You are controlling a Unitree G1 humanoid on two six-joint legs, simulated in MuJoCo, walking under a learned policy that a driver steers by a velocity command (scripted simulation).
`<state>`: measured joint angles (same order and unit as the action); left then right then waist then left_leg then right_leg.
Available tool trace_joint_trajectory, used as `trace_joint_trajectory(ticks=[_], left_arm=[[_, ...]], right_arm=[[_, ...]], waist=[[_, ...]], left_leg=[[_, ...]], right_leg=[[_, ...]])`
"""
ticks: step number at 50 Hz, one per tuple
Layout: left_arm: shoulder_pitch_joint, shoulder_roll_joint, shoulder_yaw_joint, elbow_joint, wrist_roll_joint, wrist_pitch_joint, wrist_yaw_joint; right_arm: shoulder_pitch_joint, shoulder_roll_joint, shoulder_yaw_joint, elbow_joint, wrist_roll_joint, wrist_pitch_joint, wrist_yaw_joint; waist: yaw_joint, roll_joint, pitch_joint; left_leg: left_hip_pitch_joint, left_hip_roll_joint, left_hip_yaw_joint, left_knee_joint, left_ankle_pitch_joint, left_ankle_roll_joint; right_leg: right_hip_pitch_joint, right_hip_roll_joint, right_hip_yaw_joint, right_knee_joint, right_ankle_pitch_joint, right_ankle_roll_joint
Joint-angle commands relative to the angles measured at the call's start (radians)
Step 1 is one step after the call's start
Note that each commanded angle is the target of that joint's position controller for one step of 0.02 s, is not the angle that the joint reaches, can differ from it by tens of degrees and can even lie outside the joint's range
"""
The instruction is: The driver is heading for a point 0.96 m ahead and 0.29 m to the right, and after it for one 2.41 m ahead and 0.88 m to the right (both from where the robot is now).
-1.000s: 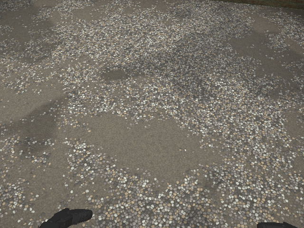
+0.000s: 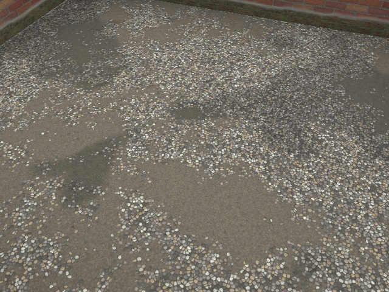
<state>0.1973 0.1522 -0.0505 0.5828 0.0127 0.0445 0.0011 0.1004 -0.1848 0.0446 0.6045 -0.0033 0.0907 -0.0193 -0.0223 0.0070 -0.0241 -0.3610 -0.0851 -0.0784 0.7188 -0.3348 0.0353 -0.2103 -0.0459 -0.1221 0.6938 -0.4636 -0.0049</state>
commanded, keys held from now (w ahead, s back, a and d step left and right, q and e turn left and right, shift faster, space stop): w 1.00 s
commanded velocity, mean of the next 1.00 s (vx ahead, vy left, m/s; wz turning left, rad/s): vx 0.50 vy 0.00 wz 0.00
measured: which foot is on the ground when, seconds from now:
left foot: down 0.00-1.00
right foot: down 0.00-1.00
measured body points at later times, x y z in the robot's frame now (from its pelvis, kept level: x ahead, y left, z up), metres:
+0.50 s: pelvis +0.00 +0.00 +0.00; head -0.01 -0.01 +0.45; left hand +0.17 +0.20 -0.09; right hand +0.20 -0.22 -0.08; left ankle +0.03 +0.10 -0.72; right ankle -0.06 -0.11 -0.72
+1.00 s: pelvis +0.00 +0.00 +0.00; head -0.01 -0.01 +0.45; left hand +0.17 +0.20 -0.09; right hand +0.20 -0.21 -0.08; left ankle +0.03 +0.10 -0.72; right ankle -0.06 -0.11 -0.72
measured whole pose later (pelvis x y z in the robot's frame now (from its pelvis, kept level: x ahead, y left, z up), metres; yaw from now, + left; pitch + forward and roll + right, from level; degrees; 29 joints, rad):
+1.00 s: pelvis +0.00 +0.00 +0.00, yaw +0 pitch -1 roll +0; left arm 0.20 0.16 -0.05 0.57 0.02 0.05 0.00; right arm 0.09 -0.17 0.05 0.61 0.00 0.08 -0.02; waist -0.01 0.00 -0.02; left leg -0.38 -0.08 -0.07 0.73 -0.33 0.03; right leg -0.22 -0.04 -0.12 0.71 -0.47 -0.01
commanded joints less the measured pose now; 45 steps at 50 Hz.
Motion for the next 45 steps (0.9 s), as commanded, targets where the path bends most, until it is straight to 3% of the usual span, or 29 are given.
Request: trace_joint_trajectory(ticks=[1,2,5,6,7,8,13,14,15,16,19,20,21,22,26,27,28,29,30,31,32,36,37,38,39,40,41,42,45], left_arm=[[-0.089,0.114,0.036,-0.101,0.003,-0.003,0.006],[-0.029,0.094,0.034,-0.081,0.006,-0.014,0.007],[-0.064,0.065,0.020,-0.091,0.003,-0.017,0.002],[-0.108,0.081,0.023,-0.114,0.000,-0.004,0.002],[-0.088,0.101,0.032,-0.107,0.007,0.000,0.002],[-0.024,0.087,0.032,-0.086,0.008,-0.012,0.003],[-0.060,0.065,0.018,-0.097,0.005,-0.018,-0.002],[-0.095,0.083,0.021,-0.116,0.004,-0.007,-0.001],[-0.075,0.108,0.033,-0.108,0.007,-0.004,0.002],[-0.015,0.093,0.032,-0.086,0.007,-0.016,0.003],[-0.059,0.065,0.019,-0.097,0.003,-0.018,0.000],[-0.106,0.080,0.021,-0.120,0.001,-0.005,0.001],[-0.085,0.099,0.030,-0.113,0.007,-0.001,0.001],[-0.018,0.085,0.030,-0.090,0.008,-0.013,0.002],[-0.058,0.062,0.018,-0.100,0.004,-0.018,-0.002],[-0.099,0.075,0.019,-0.121,0.004,-0.007,-0.001],[-0.028,0.084,0.028,-0.093,0.008,-0.017,0.000],[-0.031,0.067,0.020,-0.096,0.006,-0.019,-0.001],[-0.088,0.079,0.021,-0.119,0.004,-0.008,0.001],[-0.077,0.100,0.032,-0.112,0.008,-0.004,0.003],[-0.016,0.085,0.031,-0.091,0.007,-0.015,0.003],[-0.055,0.057,0.017,-0.102,0.005,-0.018,-0.003],[-0.095,0.071,0.018,-0.122,0.005,-0.007,-0.001],[-0.024,0.081,0.027,-0.094,0.008,-0.018,0.000],[-0.027,0.065,0.020,-0.097,0.006,-0.019,-0.002],[-0.085,0.077,0.021,-0.120,0.004,-0.008,0.001],[-0.074,0.099,0.031,-0.113,0.008,-0.005,0.003],[-0.012,0.084,0.030,-0.092,0.007,-0.016,0.003],[-0.050,0.055,0.017,-0.101,0.005,-0.019,-0.002]], right_arm=[[-0.100,-0.068,-0.022,-0.097,-0.018,-0.027,0.011],[-0.044,-0.071,-0.022,-0.070,-0.004,-0.029,-0.007],[-0.107,-0.069,-0.020,-0.091,0.005,-0.018,-0.012],[-0.142,-0.059,-0.018,-0.108,0.001,-0.020,0.005],[-0.109,-0.063,-0.020,-0.097,-0.013,-0.024,0.008],[-0.051,-0.072,-0.021,-0.070,-0.003,-0.026,-0.009],[-0.107,-0.076,-0.020,-0.090,0.006,-0.014,-0.012],[-0.139,-0.063,-0.018,-0.107,0.000,-0.020,0.005],[-0.106,-0.066,-0.020,-0.096,-0.015,-0.026,0.008],[-0.048,-0.073,-0.021,-0.068,-0.004,-0.029,-0.009],[-0.110,-0.069,-0.019,-0.089,0.005,-0.018,-0.012],[-0.142,-0.057,-0.017,-0.106,0.002,-0.021,0.005],[-0.109,-0.060,-0.018,-0.094,-0.013,-0.025,0.008],[-0.053,-0.068,-0.020,-0.067,-0.003,-0.027,-0.009],[-0.113,-0.069,-0.018,-0.090,0.006,-0.016,-0.012],[-0.143,-0.055,-0.015,-0.105,0.003,-0.022,0.005],[-0.066,-0.063,-0.017,-0.075,-0.002,-0.024,-0.009],[-0.093,-0.071,-0.019,-0.080,0.002,-0.023,-0.012],[-0.143,-0.057,-0.017,-0.103,-0.002,-0.027,0.004],[-0.112,-0.056,-0.017,-0.093,-0.014,-0.031,0.007],[-0.055,-0.065,-0.019,-0.066,-0.003,-0.031,-0.010],[-0.115,-0.067,-0.017,-0.089,0.006,-0.016,-0.012],[-0.144,-0.052,-0.014,-0.105,0.003,-0.022,0.005],[-0.068,-0.061,-0.016,-0.074,-0.003,-0.025,-0.009],[-0.094,-0.070,-0.019,-0.079,0.002,-0.024,-0.012],[-0.144,-0.055,-0.017,-0.102,-0.002,-0.028,0.004],[-0.113,-0.054,-0.017,-0.092,-0.014,-0.031,0.007],[-0.056,-0.064,-0.018,-0.065,-0.003,-0.031,-0.010],[-0.117,-0.062,-0.016,-0.087,0.006,-0.019,-0.012]], waist=[[-0.019,-0.036,-0.015],[0.004,-0.018,-0.129],[0.006,0.003,-0.041],[-0.008,-0.023,0.020],[-0.013,-0.027,-0.027],[0.010,-0.007,-0.137],[0.009,0.002,-0.022],[-0.004,-0.029,0.019],[-0.010,-0.039,-0.030],[0.011,-0.019,-0.138],[0.009,-0.006,-0.035],[-0.007,-0.034,0.025],[-0.012,-0.037,-0.023],[0.012,-0.013,-0.133],[0.011,0.007,-0.021],[-0.005,-0.025,0.022],[0.008,-0.019,-0.100],[0.016,0.006,-0.058],[-0.002,-0.018,0.012],[-0.010,-0.030,-0.036],[0.012,-0.009,-0.137],[0.012,0.007,-0.022],[-0.004,-0.024,0.021],[0.009,-0.019,-0.101],[0.017,0.006,-0.058],[-0.002,-0.019,0.012],[-0.009,-0.031,-0.036],[0.013,-0.010,-0.136],[0.013,0.006,-0.036]], left_leg=[[-0.039,0.048,0.011,-0.063,0.399,0.015],[0.037,0.045,-0.022,-0.095,0.241,0.019],[-0.008,0.056,-0.052,-0.117,0.172,0.024],[-0.055,0.059,-0.011,-0.066,0.370,0.022],[-0.037,0.055,0.000,-0.061,0.417,0.021],[0.035,0.052,-0.033,-0.097,0.241,0.024],[-0.040,0.062,-0.065,-0.129,0.145,0.025],[-0.070,0.060,-0.016,-0.064,0.352,0.022],[-0.042,0.055,-0.001,-0.059,0.404,0.020],[0.033,0.052,-0.029,-0.094,0.232,0.022],[-0.014,0.061,-0.054,-0.117,0.161,0.024],[-0.058,0.063,-0.012,-0.064,0.363,0.021],[-0.037,0.058,0.000,-0.060,0.411,0.021],[0.034,0.055,-0.033,-0.097,0.234,0.023],[-0.035,0.068,-0.069,-0.135,0.145,0.026],[-0.068,0.064,-0.019,-0.070,0.353,0.023],[0.010,0.058,-0.042,-0.105,0.202,0.023],[-0.008,0.058,-0.050,-0.115,0.169,0.024],[-0.053,0.060,-0.012,-0.064,0.366,0.023],[-0.027,0.059,-0.001,-0.063,0.415,0.023],[0.040,0.058,-0.034,-0.099,0.240,0.024],[-0.035,0.069,-0.070,-0.137,0.141,0.026],[-0.067,0.065,-0.019,-0.071,0.351,0.024],[0.011,0.059,-0.042,-0.106,0.199,0.023],[-0.008,0.059,-0.050,-0.115,0.166,0.024],[-0.051,0.061,-0.012,-0.064,0.364,0.023],[-0.026,0.060,-0.001,-0.063,0.413,0.023],[0.041,0.058,-0.033,-0.099,0.238,0.024],[-0.019,0.068,-0.065,-0.130,0.149,0.026]], right_leg=[[0.012,-0.081,0.095,-0.105,0.438,-0.043],[0.054,-0.044,0.057,-0.101,0.235,-0.032],[0.008,-0.024,0.051,-0.111,0.152,-0.031],[-0.014,-0.052,0.079,-0.103,0.353,-0.031],[0.010,-0.065,0.081,-0.088,0.409,-0.035],[0.053,-0.034,0.050,-0.087,0.211,-0.028],[0.005,-0.020,0.052,-0.101,0.148,-0.031],[-0.008,-0.054,0.086,-0.100,0.356,-0.033],[0.013,-0.070,0.092,-0.090,0.417,-0.039],[0.052,-0.039,0.057,-0.091,0.215,-0.031],[-0.002,-0.022,0.053,-0.109,0.136,-0.032],[-0.025,-0.050,0.080,-0.103,0.337,-0.032],[-0.002,-0.064,0.082,-0.088,0.393,-0.035],[0.042,-0.033,0.051,-0.088,0.194,-0.028],[-0.004,-0.015,0.049,-0.099,0.128,-0.030],[-0.018,-0.048,0.080,-0.096,0.334,-0.030],[0.032,-0.033,0.058,-0.095,0.180,-0.031],[0.011,-0.025,0.056,-0.103,0.146,-0.031],[-0.018,-0.055,0.086,-0.103,0.343,-0.032],[0.004,-0.065,0.085,-0.088,0.395,-0.036],[0.043,-0.029,0.049,-0.085,0.191,-0.027],[-0.005,-0.013,0.049,-0.098,0.125,-0.029],[-0.019,-0.047,0.081,-0.095,0.332,-0.030],[0.031,-0.033,0.059,-0.095,0.177,-0.031],[0.010,-0.024,0.057,-0.103,0.144,-0.031],[-0.019,-0.055,0.088,-0.103,0.342,-0.032],[0.002,-0.065,0.087,-0.088,0.395,-0.036],[0.041,-0.030,0.050,-0.086,0.190,-0.027],[-0.004,-0.015,0.050,-0.101,0.119,-0.030]])
Next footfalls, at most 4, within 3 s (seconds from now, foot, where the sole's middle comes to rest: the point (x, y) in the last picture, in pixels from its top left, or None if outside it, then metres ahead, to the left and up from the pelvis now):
none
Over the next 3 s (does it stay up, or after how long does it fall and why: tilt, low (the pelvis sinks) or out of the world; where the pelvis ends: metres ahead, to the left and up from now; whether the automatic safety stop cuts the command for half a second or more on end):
stays up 0.00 -0.01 0.00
